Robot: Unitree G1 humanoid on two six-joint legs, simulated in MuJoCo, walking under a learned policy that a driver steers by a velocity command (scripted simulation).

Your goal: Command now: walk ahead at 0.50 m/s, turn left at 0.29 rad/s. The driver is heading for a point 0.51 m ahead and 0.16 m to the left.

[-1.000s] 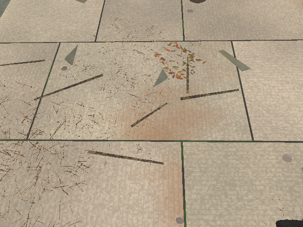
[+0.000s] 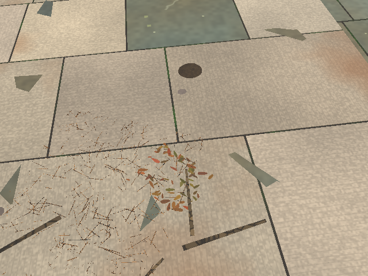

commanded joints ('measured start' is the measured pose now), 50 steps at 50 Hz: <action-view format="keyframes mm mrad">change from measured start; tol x32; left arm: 1 -76 137 33 -57 2 -26 12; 50 -199 72 -12 -44 -4 67 21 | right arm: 1 3 -33 -7 -52 -2 -5 6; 50 67 -46 -21 -51 -48 91 -38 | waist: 1 -25 -108 20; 16 -141 129 -430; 50 -49 -145 -102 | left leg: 1 -6 11 -33 -140 184 -5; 13 312 -159 171 -436 27 150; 16 1097 237 -790 -660 -143 452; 24 422 35 -181 -686 728 307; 35 498 1 -251 -466 375 161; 39 206 -147 -115 -16 -543 -23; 50 550 -48 -24 -558 19 8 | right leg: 1 -31 -262 89 -164 226 -141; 13 203 -296 -100 324 893 -24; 16 -614 0 153 1122 -423 83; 34 -274 -56 144 239 159 89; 37 125 -329 381 201 899 -117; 50 -220 -177 258 69 -181 -17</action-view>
